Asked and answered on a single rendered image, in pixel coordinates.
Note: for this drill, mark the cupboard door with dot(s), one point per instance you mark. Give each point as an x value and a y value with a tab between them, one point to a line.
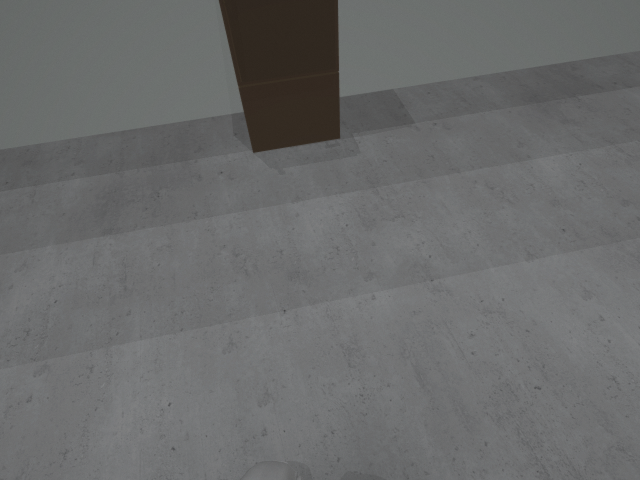
277	38

